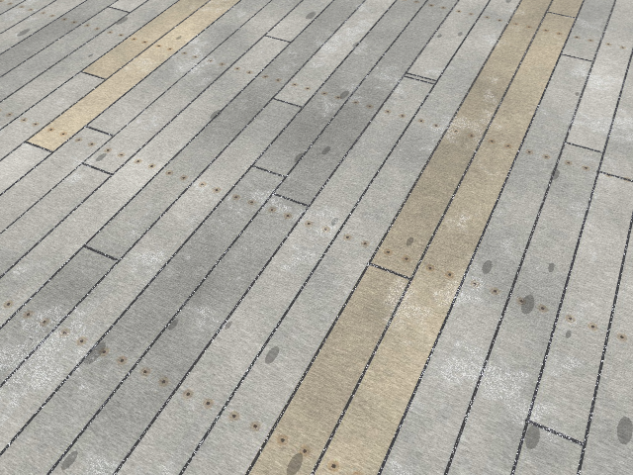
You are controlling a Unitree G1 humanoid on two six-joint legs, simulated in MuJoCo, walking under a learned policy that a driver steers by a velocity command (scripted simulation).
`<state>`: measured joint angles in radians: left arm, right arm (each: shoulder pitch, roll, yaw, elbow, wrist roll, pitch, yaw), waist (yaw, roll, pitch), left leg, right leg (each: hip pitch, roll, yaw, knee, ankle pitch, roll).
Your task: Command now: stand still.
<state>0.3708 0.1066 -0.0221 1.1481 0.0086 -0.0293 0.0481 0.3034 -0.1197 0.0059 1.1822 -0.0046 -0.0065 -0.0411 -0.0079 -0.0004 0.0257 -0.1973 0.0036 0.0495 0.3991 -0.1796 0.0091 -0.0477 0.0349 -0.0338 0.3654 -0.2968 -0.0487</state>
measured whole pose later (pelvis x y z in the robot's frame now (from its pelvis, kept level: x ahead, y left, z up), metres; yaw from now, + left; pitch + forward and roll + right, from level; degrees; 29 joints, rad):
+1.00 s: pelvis +0.01 -0.02 +0.00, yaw +0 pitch -1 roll +1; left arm 0.40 0.10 -0.02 1.14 0.01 -0.04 0.05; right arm 0.33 -0.11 0.01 1.19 0.00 0.00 -0.04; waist 0.00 0.00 0.03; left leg -0.19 0.03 0.04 0.42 -0.20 -0.02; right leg -0.03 0.06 -0.04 0.36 -0.31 -0.07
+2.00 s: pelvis +0.41 +0.04 -0.03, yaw +0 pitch +1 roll +0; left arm 0.02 0.16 0.05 0.90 0.04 -0.09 -0.02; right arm 0.51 -0.15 -0.02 1.11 -0.01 -0.09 -0.01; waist -0.03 0.01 0.08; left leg 0.07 -0.02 0.08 0.57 -0.46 0.06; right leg -0.47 0.02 -0.13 0.54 -0.09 -0.14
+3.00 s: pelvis +0.96 +0.08 +0.00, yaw +0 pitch +1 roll +1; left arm 0.05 0.18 0.04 0.91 0.02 -0.04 -0.03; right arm 0.49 -0.15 -0.03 1.06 -0.02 -0.10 -0.01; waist -0.06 -0.04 0.05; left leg 0.10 -0.09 0.09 0.16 -0.27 0.08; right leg -0.60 -0.08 -0.07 0.65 -0.02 -0.05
